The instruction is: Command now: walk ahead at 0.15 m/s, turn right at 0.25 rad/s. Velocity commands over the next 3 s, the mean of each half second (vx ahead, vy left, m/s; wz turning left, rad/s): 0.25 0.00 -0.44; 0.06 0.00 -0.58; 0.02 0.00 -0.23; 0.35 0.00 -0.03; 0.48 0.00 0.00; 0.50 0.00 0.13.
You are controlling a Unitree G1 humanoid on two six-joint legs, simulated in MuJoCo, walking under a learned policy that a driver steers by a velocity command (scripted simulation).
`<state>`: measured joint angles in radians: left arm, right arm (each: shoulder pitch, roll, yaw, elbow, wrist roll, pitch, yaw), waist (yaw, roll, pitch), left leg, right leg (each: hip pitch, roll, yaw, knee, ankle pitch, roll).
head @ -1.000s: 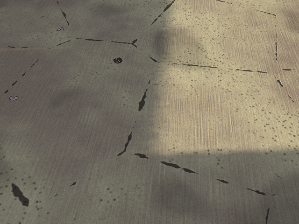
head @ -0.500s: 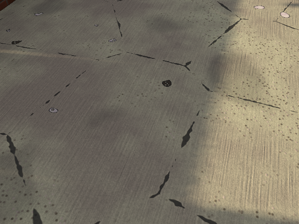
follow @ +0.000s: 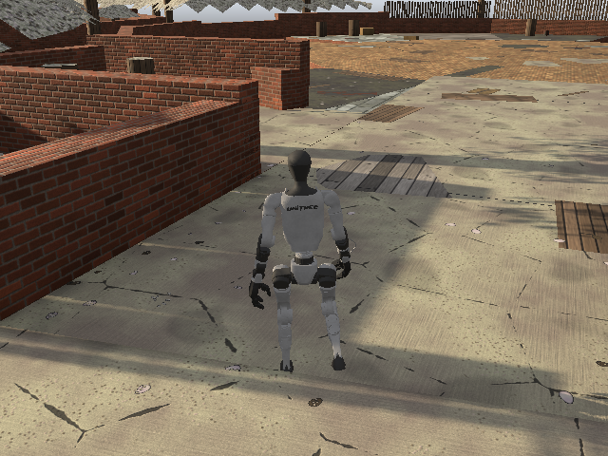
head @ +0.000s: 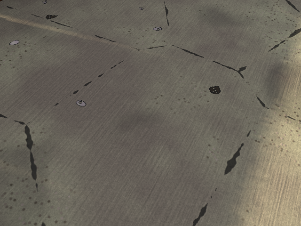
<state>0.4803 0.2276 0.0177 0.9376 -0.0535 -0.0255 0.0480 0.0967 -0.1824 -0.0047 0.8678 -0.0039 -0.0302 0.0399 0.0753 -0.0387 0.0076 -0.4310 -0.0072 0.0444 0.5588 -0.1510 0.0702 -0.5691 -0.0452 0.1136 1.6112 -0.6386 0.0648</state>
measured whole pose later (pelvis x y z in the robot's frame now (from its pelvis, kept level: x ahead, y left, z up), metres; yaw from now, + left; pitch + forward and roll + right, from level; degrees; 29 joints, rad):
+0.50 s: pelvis +0.12 -0.08 +0.01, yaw -17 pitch +5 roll +2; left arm 0.24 0.25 0.08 0.73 -0.01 -0.01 0.02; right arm 0.11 -0.27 -0.08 0.86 -0.02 -0.04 -0.03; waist 0.00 0.02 -0.01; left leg -0.63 0.03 0.00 1.14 -0.37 -0.05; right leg -0.35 0.04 0.01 0.53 -0.25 -0.07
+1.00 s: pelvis +0.22 -0.09 +0.01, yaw -36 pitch +3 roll +0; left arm 0.20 0.33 0.12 0.63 -0.02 0.06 0.03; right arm 0.05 -0.23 -0.08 0.76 -0.02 0.00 -0.01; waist 0.00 -0.04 0.04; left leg -0.35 0.01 0.01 0.46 -0.17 0.02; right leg -0.54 0.04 0.08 1.13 -0.49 0.08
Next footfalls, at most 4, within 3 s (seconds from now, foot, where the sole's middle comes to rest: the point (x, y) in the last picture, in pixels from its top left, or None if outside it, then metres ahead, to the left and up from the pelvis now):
0.34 right None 0.14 -0.17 -0.76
0.82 left None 0.35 -0.04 -0.76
1.20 right None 0.22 -0.27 -0.76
1.48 left None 0.33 -0.03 -0.76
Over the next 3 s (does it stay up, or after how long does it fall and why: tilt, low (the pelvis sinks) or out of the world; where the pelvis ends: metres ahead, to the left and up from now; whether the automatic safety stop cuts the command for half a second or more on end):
stays up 0.75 -0.59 0.02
